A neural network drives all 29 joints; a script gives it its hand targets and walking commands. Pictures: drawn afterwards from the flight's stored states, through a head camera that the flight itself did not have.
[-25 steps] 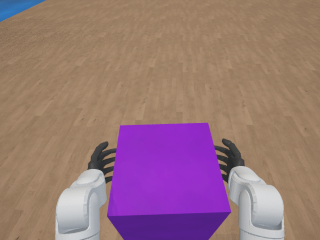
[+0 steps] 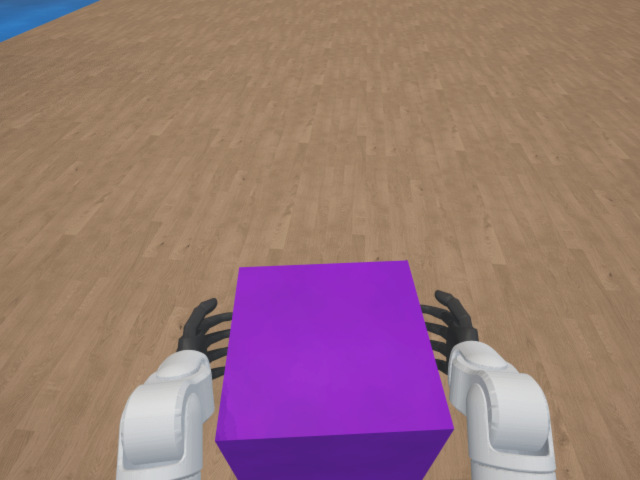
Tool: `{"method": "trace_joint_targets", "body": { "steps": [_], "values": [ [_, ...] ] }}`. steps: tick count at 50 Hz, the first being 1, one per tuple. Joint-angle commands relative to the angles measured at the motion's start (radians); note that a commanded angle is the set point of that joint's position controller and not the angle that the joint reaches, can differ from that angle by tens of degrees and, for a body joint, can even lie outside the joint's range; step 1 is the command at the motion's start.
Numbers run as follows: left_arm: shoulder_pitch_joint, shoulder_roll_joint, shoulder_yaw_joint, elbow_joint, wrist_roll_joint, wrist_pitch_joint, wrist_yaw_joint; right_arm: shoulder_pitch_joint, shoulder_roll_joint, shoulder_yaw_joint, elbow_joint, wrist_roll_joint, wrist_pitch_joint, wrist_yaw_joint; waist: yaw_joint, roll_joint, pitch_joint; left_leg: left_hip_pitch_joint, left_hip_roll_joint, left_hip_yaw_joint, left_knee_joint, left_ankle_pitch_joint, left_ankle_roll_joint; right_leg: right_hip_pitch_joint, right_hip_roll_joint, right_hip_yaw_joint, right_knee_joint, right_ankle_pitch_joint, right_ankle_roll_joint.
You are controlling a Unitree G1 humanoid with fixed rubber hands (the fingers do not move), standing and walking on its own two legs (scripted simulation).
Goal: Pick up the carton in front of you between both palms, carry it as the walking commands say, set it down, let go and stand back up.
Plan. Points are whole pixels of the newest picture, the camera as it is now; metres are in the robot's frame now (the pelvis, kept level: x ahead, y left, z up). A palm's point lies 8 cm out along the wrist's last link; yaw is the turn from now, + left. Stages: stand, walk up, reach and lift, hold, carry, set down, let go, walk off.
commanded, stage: carry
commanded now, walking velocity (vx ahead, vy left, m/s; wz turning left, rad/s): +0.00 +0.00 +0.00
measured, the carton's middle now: (328, 386) +0.26 +0.00 +0.00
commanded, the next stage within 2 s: hold in 1.14 s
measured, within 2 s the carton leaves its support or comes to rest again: neither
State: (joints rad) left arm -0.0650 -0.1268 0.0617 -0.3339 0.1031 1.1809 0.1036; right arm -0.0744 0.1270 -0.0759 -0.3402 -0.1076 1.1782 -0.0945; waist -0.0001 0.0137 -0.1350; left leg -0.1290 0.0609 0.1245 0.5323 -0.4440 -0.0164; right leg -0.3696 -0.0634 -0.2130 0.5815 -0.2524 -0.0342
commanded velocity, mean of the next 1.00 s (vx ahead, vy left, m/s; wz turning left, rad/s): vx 0.00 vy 0.00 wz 0.00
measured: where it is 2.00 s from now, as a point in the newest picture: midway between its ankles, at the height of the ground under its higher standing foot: outside the picture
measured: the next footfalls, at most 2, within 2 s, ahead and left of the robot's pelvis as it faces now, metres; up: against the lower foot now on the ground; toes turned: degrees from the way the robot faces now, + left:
none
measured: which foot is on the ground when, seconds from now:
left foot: down 0.00-1.00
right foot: down 0.00-1.00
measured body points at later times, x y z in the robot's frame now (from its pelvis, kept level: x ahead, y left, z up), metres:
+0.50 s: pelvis -0.04 +0.01 +0.00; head -0.06 +0.01 +0.45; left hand +0.26 +0.16 +0.03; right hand +0.26 -0.14 +0.03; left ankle -0.11 +0.11 -0.73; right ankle +0.03 -0.10 -0.73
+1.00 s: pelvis -0.04 +0.01 +0.00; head -0.06 +0.01 +0.45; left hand +0.26 +0.17 +0.03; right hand +0.26 -0.14 +0.03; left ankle -0.11 +0.11 -0.73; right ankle +0.03 -0.10 -0.73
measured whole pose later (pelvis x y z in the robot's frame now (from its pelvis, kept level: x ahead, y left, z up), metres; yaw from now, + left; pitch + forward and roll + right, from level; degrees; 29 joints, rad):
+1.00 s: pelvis -0.04 +0.01 +0.00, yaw +0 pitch +2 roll +0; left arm -0.22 -0.14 0.17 0.18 0.24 0.73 0.03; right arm -0.22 0.14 -0.17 0.18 -0.24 0.72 -0.03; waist 0.00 0.01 -0.09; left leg -0.19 0.03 0.13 0.54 -0.39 0.02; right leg -0.39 -0.09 -0.20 0.51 -0.15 -0.02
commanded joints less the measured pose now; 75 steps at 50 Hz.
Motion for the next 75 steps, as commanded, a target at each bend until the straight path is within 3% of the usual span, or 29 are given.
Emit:
{"method": "trace_joint_targets", "body": {
  "steps": [1, 7, 10, 14, 17, 22, 28, 29, 31, 36, 38, 42, 44, 53, 54, 57, 58, 59, 60, 61, 62, 64, 65, 66, 68, 70, 71, 72, 75],
  "values": [
    [-0.461, -0.831, -0.642, -0.004, -0.307, -0.055, -0.200, -0.431, 0.818, 0.652, 0.001, 0.307, -0.048, 0.208, -0.002, 0.007, -0.161, -0.070, 0.098, -0.068, -0.074, 0.420, 0.017, 0.203, -0.100, 0.125, -0.056, 0.423, -0.005],
    [-0.493, -0.831, -0.597, 0.081, -0.265, -0.137, -0.230, -0.467, 0.848, 0.623, 0.111, 0.273, -0.132, 0.233, -0.002, -0.043, -0.146, -0.093, 0.106, -0.085, -0.100, 0.343, 0.026, 0.194, -0.111, 0.150, -0.083, 0.350, -0.004],
    [-0.513, -0.847, -0.581, 0.146, -0.252, -0.189, -0.243, -0.472, 0.836, 0.592, 0.166, 0.234, -0.186, 0.242, 0.001, 0.005, -0.140, -0.111, 0.094, -0.081, -0.110, 0.248, 0.033, 0.194, -0.112, 0.150, -0.102, 0.303, -0.003],
    [-0.508, -0.848, -0.528, 0.245, -0.198, -0.265, -0.259, -0.505, 0.849, 0.559, 0.266, 0.213, -0.261, 0.260, 0.003, -0.037, -0.133, -0.118, 0.088, -0.089, -0.137, 0.209, 0.033, 0.190, -0.102, 0.138, -0.105, 0.243, -0.001],
    [-0.531, -0.854, -0.494, 0.312, -0.166, -0.325, -0.273, -0.551, 0.861, 0.518, 0.289, 0.172, -0.329, 0.269, 0.004, -0.015, -0.139, -0.133, 0.087, -0.082, -0.138, 0.176, 0.040, 0.193, -0.105, 0.135, -0.120, 0.218, 0.012],
    [-0.631, -0.873, -0.448, 0.408, -0.141, -0.445, -0.297, -0.548, 0.872, 0.429, 0.474, 0.106, -0.436, 0.290, 0.005, -0.002, -0.159, -0.121, 0.087, -0.087, -0.137, 0.207, 0.046, 0.187, -0.111, 0.146, -0.114, 0.211, 0.001],
    [-0.679, -0.893, -0.396, 0.491, -0.102, -0.543, -0.311, -0.623, 0.901, 0.405, 0.528, 0.081, -0.542, 0.305, 0.002, -0.013, -0.179, -0.114, 0.087, -0.091, -0.111, 0.299, 0.047, 0.210, -0.112, 0.129, -0.096, 0.287, 0.001],
    [-0.662, -0.877, -0.391, 0.498, -0.093, -0.549, -0.312, -0.606, 0.905, 0.410, 0.542, 0.080, -0.545, 0.309, 0.001, -0.044, -0.187, -0.107, 0.091, -0.098, -0.106, 0.282, 0.056, 0.217, -0.114, 0.142, -0.108, 0.274, 0.005],
    [-0.670, -0.928, -0.425, 0.510, -0.106, -0.552, -0.322, -0.616, 0.913, 0.418, 0.530, 0.080, -0.550, 0.312, 0.005, 0.019, -0.196, -0.090, 0.090, -0.098, -0.105, 0.316, 0.051, 0.211, -0.125, 0.147, -0.098, 0.292, -0.002],
    [-0.620, -0.918, -0.461, 0.445, -0.130, -0.514, -0.318, -0.575, 0.939, 0.480, 0.473, 0.120, -0.506, 0.308, 0.002, -0.049, -0.204, -0.090, 0.097, -0.096, -0.094, 0.334, 0.053, 0.211, -0.120, 0.136, -0.095, 0.333, 0.007],
    [-0.608, -0.905, -0.453, 0.429, -0.117, -0.501, -0.309, -0.581, 0.933, 0.469, 0.472, 0.126, -0.498, 0.309, -0.003, 0.020, -0.214, -0.078, 0.093, -0.087, -0.077, 0.376, 0.048, 0.212, -0.121, 0.131, -0.087, 0.374, 0.000],
    [-0.553, -0.906, -0.439, 0.459, -0.111, -0.494, -0.311, -0.597, 0.923, 0.503, 0.435, 0.142, -0.486, 0.308, -0.004, -0.041, -0.209, -0.098, 0.094, -0.093, -0.080, 0.334, 0.041, 0.221, -0.113, 0.133, -0.083, 0.359, 0.006],
    [-0.624, -0.904, -0.450, 0.435, -0.117, -0.498, -0.313, -0.550, 0.907, 0.455, 0.496, 0.097, -0.479, 0.303, -0.002, -0.017, -0.195, -0.132, 0.083, -0.095, -0.082, 0.300, 0.044, 0.226, -0.119, 0.136, -0.086, 0.348, 0.004],
    [-0.639, -0.933, -0.482, 0.415, -0.142, -0.497, -0.313, -0.569, 0.936, 0.472, 0.464, 0.122, -0.483, 0.304, 0.001, 0.020, -0.205, -0.092, 0.087, -0.092, -0.091, 0.384, 0.052, 0.195, -0.114, 0.135, -0.081, 0.325, 0.002],
    [-0.631, -0.917, -0.452, 0.430, -0.132, -0.494, -0.313, -0.570, 0.920, 0.456, 0.463, 0.109, -0.485, 0.305, -0.001, -0.031, -0.221, -0.082, 0.093, -0.096, -0.093, 0.380, 0.049, 0.211, -0.107, 0.124, -0.074, 0.322, 0.009],
    [-0.619, -0.909, -0.440, 0.455, -0.123, -0.489, -0.313, -0.569, 0.903, 0.440, 0.491, 0.112, -0.481, 0.304, 0.000, 0.018, -0.180, -0.106, 0.093, -0.095, -0.091, 0.410, 0.049, 0.197, -0.111, 0.125, -0.084, 0.325, 0.011],
    [-0.585, -0.929, -0.428, 0.463, -0.116, -0.501, -0.318, -0.512, 0.940, 0.456, 0.457, 0.122, -0.480, 0.306, 0.002, 0.073, -0.105, -0.161, -0.101, -0.257, -0.178, 0.581, 0.043, 0.477, 0.157, 0.255, -0.111, 0.441, -0.005],
    [-0.564, -0.919, -0.430, 0.446, -0.099, -0.519, -0.309, -0.510, 0.890, 0.458, 0.424, 0.128, -0.491, 0.298, 0.019, 0.113, -0.131, -0.185, -0.092, -0.258, -0.167, 0.690, 0.035, 0.566, 0.139, 0.302, -0.133, 0.525, -0.023],
    [-0.524, -0.882, -0.405, 0.486, -0.092, -0.522, -0.303, -0.510, 0.897, 0.459, 0.404, 0.125, -0.489, 0.291, 0.021, 0.018, -0.192, -0.060, -0.112, -0.257, -0.162, 0.675, 0.046, 0.568, 0.143, 0.300, -0.149, 0.530, -0.001],
    [-0.554, -0.865, -0.375, 0.468, -0.056, -0.532, -0.290, -0.514, 0.892, 0.465, 0.430, 0.108, -0.495, 0.293, 0.031, 0.049, -0.142, -0.070, -0.113, -0.256, -0.191, 0.579, 0.045, 0.543, 0.127, 0.304, -0.157, 0.502, 0.010],
    [-0.547, -0.886, -0.376, 0.509, -0.067, -0.536, -0.295, -0.524, 0.893, 0.455, 0.424, 0.111, -0.502, 0.289, 0.001, 0.027, -0.106, -0.105, -0.110, -0.249, -0.198, 0.615, 0.032, 0.557, 0.141, 0.296, -0.155, 0.534, 0.017],
    [-0.546, -0.894, -0.386, 0.514, -0.092, -0.546, -0.294, -0.573, 0.895, 0.494, 0.389, 0.135, -0.513, 0.288, 0.011, 0.025, -0.147, -0.101, -0.110, -0.261, -0.204, 0.591, 0.038, 0.597, 0.142, 0.315, -0.141, 0.543, 0.022],
    [-0.570, -0.883, -0.365, 0.516, -0.084, -0.550, -0.296, -0.521, 0.881, 0.466, 0.421, 0.109, -0.510, 0.291, -0.013, 0.032, -0.144, -0.081, -0.111, -0.255, -0.217, 0.546, 0.032, 0.586, 0.144, 0.302, -0.153, 0.477, 0.026],
    [-0.582, -0.902, -0.353, 0.532, -0.065, -0.548, -0.300, -0.592, 0.895, 0.463, 0.412, 0.108, -0.512, 0.295, 0.023, 0.025, -0.094, -0.104, -0.115, -0.246, -0.218, 0.547, 0.032, 0.550, 0.153, 0.292, -0.152, 0.451, 0.033],
    [-0.607, -0.905, -0.380, 0.559, -0.096, -0.545, -0.316, -0.557, 0.896, 0.434, 0.470, 0.099, -0.504, 0.297, -0.018, -0.010, -0.061, -0.127, -0.105, -0.255, -0.246, 0.408, 0.044, 0.541, 0.157, 0.277, -0.160, 0.363, 0.026],
    [-0.655, -0.921, -0.393, 0.535, -0.100, -0.548, -0.325, -0.556, 0.922, 0.432, 0.486, 0.091, -0.506, 0.300, -0.024, 0.014, -0.070, -0.129, -0.103, -0.255, -0.254, 0.382, 0.036, 0.555, 0.155, 0.277, -0.169, 0.339, 0.020],
    [-0.640, -0.920, -0.348, 0.562, -0.072, -0.546, -0.329, -0.586, 0.888, 0.409, 0.499, 0.080, -0.508, 0.304, 0.005, 0.045, -0.038, -0.184, -0.110, -0.252, -0.250, 0.363, 0.038, 0.575, 0.139, 0.283, -0.177, 0.310, 0.015],
    [-0.716, -0.912, -0.389, 0.531, -0.099, -0.554, -0.333, -0.581, 0.934, 0.415, 0.508, 0.076, -0.509, 0.304, -0.038, -0.008, -0.055, -0.169, -0.099, -0.253, -0.269, 0.310, 0.044, 0.577, 0.159, 0.275, -0.173, 0.298, 0.021],
    [-0.684, -0.917, -0.345, 0.594, -0.075, -0.564, -0.338, -0.618, 0.931, 0.389, 0.532, 0.084, -0.510, 0.309, -0.006, 0.021, -0.023, -0.273, -0.092, -0.254, -0.289, 0.230, 0.066, 0.669, 0.138, 0.287, -0.164, 0.276, 0.024]
  ]
}}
